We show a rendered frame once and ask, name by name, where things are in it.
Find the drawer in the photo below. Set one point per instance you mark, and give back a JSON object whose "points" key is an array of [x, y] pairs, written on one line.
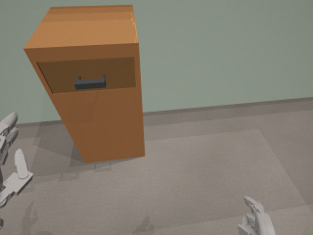
{"points": [[61, 75]]}

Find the cabinet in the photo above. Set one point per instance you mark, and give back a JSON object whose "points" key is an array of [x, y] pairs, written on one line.
{"points": [[107, 124]]}

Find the handle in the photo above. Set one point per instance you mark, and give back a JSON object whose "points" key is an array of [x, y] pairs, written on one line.
{"points": [[90, 83]]}

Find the robot left hand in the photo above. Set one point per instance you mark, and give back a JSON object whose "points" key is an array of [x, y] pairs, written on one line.
{"points": [[18, 180]]}

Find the robot right hand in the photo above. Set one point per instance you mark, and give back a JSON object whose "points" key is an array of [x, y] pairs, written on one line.
{"points": [[260, 224]]}

